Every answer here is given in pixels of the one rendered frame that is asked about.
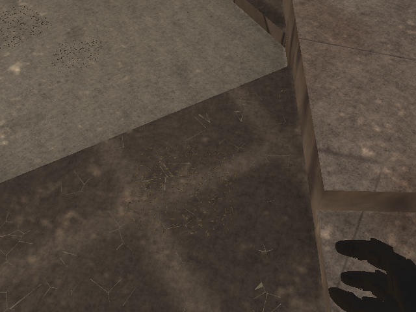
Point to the right robot hand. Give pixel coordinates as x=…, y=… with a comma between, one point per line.
x=395, y=291

